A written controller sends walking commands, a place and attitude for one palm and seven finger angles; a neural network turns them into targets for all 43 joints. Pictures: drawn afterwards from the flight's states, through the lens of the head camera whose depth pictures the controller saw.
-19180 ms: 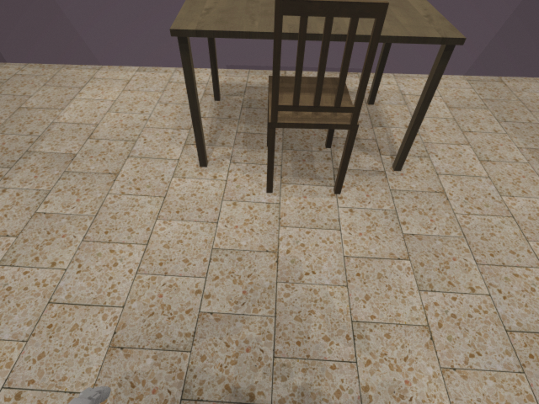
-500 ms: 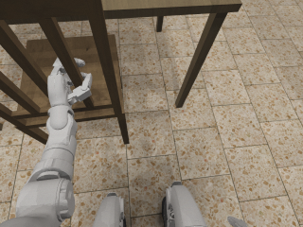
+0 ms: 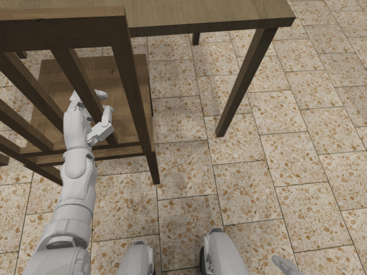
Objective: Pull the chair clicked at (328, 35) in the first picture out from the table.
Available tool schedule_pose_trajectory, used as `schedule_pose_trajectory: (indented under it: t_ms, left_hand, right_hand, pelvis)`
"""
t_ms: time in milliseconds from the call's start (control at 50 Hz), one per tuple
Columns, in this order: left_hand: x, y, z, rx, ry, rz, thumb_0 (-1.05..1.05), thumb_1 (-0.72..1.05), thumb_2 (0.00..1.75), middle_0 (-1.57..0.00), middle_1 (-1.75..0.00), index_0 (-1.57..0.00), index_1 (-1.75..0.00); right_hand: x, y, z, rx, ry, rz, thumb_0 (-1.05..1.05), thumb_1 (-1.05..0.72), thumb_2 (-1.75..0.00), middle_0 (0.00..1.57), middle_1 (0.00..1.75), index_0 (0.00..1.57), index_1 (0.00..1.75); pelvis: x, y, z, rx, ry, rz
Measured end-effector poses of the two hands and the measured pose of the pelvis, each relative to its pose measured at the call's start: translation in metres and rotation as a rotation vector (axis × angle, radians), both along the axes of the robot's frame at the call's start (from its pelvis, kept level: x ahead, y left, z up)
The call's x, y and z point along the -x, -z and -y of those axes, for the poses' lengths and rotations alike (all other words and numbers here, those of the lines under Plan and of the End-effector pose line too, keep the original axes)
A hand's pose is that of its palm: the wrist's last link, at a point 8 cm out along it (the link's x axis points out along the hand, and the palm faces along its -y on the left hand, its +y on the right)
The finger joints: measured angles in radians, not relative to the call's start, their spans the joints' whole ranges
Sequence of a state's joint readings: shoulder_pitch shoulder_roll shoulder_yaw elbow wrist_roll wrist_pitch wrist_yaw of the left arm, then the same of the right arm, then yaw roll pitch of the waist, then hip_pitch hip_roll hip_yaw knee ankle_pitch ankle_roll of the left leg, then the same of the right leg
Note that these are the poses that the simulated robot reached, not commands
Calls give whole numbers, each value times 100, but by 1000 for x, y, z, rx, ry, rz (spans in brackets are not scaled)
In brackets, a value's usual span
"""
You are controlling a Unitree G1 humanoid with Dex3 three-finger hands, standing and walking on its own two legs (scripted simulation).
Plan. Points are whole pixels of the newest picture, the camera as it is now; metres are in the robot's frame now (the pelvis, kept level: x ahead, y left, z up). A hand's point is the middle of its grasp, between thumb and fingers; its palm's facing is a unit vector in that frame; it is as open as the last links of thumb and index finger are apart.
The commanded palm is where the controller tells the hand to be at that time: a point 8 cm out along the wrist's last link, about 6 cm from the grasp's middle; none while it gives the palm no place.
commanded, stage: hook a spindle and tug to test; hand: left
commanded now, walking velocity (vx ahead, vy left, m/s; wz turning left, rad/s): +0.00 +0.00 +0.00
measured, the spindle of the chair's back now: (52, 112) +0.45 +0.26 +0.03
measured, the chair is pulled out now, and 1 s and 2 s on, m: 0.01 0.10 0.21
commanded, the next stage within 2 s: step backward, pulling the chair out in 0.16 s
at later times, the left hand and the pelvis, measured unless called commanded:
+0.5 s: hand (106, 131) +0.40 +0.15 +0.03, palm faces +0.11 -0.99 -0.10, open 5.8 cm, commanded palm +0.38 +0.20 +0.02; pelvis +0.02 +0.00 +0.07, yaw +2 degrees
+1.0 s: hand (114, 155) +0.35 +0.13 +0.03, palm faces +0.01 -0.99 -0.15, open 5.5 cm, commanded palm +0.33 +0.18 +0.03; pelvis -0.02 +0.00 +0.09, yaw +0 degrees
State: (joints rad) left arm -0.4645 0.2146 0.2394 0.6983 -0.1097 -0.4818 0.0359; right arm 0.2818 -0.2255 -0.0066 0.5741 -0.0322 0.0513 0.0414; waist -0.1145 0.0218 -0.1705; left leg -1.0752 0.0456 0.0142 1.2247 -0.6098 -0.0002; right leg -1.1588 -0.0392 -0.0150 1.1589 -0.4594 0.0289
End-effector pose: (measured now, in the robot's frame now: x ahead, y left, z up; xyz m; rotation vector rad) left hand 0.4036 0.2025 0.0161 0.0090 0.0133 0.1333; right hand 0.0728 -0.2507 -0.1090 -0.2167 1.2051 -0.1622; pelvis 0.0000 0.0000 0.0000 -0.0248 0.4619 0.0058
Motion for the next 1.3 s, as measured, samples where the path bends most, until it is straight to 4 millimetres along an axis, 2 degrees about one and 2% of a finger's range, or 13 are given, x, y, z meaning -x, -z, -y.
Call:
schedule_pose_trajectory:
  t_ms: [160, 300, 340, 440, 560, 660, 820, 980, 1140, 1300]
  left_hand:
    - [18, 0, 1, -4, 11, 7, 2, 70, 79, -37, -141, -36, -144]
    - [22, -1, 1, -21, 13, 3, 1, 68, 80, -39, -140, -36, -144]
    - [21, -8, 1, -57, 13, -76, 3, 68, 81, -39, -135, -36, -144]
    - [22, -24, 2, -82, 9, -290, 7, 68, 80, -33, -121, -37, -144]
    - [26, -29, 8, -47, 26, -368, 8, 70, 77, -27, -108, -43, -145]
    - [30, -31, 9, -67, 74, -405, 8, 69, 75, -26, -107, -46, -145]
    - [44, -33, 11, -91, 99, -426, 8, 68, 75, -28, -106, -47, -145]
    - [68, -34, 23, -104, 92, -438, 7, 67, 75, -29, -105, -49, -145]
    - [102, -35, 40, -116, 89, -450, 6, 67, 74, -30, -106, -49, -145]
    - [139, -36, 51, -129, 112, -466, 6, 66, 74, -30, -109, -49, -145]
  right_hand:
    - [-24, -2, -3, -3, -39, 31, 1, -91, -90, 20, 30, 20, 30]
    - [-40, 0, -3, 1, -51, 60, 1, -91, -90, 20, 30, 20, 30]
    - [-42, -10, -6, 3, -3, 54, 1, -91, -90, 20, 30, 20, 30]
    - [-41, -51, -16, 3, 66, 69, 1, -91, -90, 20, 30, 20, 30]
    - [-28, -86, -12, 68, 71, 27, 1, -91, -90, 20, 30, 20, 30]
    - [-9, -100, -3, 117, 80, -12, 1, -91, -90, 20, 30, 20, 30]
    - [15, -95, -4, 97, 110, -35, 1, -91, -90, 20, 30, 20, 30]
    - [31, -84, -8, 37, 115, -21, 1, -91, -90, 20, 30, 20, 30]
    - [43, -83, 10, 44, 106, 35, 1, -91, -90, 20, 30, 20, 30]
    - [58, -90, 28, 89, 91, 92, 1, -91, -90, 20, 30, 20, 30]
  pelvis:
    - [-8, -2, 0, 2, -12, 6]
    - [-5, -1, 2, -1, -22, 26]
    - [-3, -14, 1, -4, -24, 84]
    - [-12, -54, -3, -18, -24, 144]
    - [-17, -81, -6, -7, -26, 191]
    - [-13, -92, -10, 8, -33, 225]
    - [-3, -95, -11, -2, 4, 266]
    - [17, -95, 1, -17, 14, 286]
    - [45, -93, 13, -31, 2, 310]
    - [70, -93, 14, -38, -8, 357]
